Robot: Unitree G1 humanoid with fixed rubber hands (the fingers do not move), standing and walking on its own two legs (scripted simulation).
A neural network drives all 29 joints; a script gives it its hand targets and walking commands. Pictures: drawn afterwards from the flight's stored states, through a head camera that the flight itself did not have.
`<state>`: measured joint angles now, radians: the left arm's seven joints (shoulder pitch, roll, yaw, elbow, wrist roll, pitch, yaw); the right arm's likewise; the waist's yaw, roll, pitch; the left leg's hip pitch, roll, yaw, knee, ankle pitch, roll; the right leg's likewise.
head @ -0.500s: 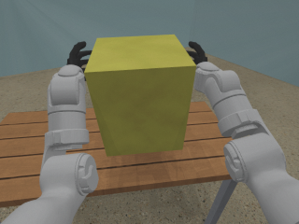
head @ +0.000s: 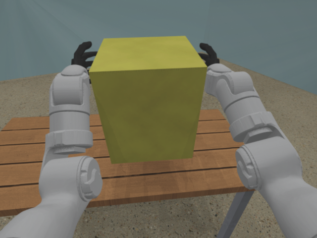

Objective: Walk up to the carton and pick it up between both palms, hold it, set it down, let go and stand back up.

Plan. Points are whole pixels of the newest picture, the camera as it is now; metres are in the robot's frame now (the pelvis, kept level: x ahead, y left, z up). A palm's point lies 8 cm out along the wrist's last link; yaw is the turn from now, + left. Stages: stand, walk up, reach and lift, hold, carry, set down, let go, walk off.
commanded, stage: hold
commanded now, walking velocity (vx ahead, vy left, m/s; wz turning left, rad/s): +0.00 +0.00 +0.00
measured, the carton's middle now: (148, 99) +0.38 +0.01 +0.24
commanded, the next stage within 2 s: none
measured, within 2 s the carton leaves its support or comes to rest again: neither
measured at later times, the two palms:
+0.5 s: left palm (82, 76) +0.37 +0.16 +0.31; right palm (211, 76) +0.37 -0.14 +0.31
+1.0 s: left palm (83, 77) +0.37 +0.16 +0.30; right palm (213, 77) +0.37 -0.14 +0.30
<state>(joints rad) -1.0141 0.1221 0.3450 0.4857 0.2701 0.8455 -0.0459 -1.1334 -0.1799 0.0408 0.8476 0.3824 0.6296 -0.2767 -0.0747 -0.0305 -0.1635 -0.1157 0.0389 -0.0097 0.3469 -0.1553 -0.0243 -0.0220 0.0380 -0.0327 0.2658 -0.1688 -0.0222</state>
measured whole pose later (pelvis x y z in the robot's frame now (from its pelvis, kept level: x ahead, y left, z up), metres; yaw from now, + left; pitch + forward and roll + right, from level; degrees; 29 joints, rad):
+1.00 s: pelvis +0.01 +0.00 +0.00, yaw +0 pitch -6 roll -1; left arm -0.93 0.09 0.34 0.36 0.28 0.88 -0.04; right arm -1.07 -0.20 0.09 0.75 0.43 0.64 -0.29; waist -0.09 -0.02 -0.15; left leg -0.08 0.04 0.00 0.36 -0.17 -0.02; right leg 0.01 0.04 -0.02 0.26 -0.18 -0.02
